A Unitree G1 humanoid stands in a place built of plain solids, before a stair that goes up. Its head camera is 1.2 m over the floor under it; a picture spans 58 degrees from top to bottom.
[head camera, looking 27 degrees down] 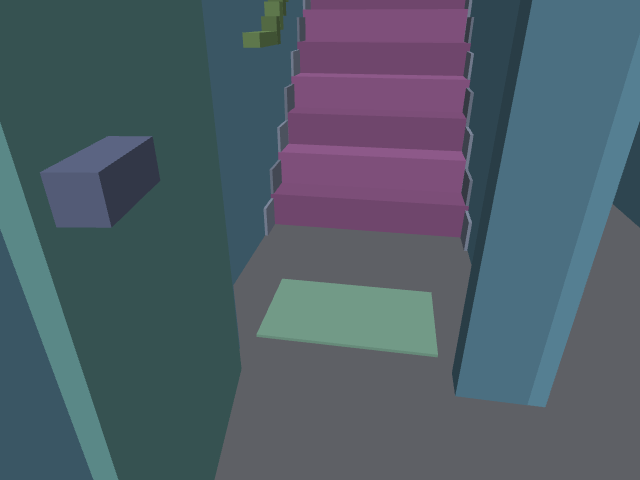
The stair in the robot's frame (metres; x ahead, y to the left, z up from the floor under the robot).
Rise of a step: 0.21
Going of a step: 0.22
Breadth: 1.22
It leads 10 degrees to the right of straight ahead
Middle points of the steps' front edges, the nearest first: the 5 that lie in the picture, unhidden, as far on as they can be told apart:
2.49 -0.29 0.21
2.70 -0.32 0.42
2.92 -0.36 0.63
3.14 -0.40 0.84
3.36 -0.43 1.06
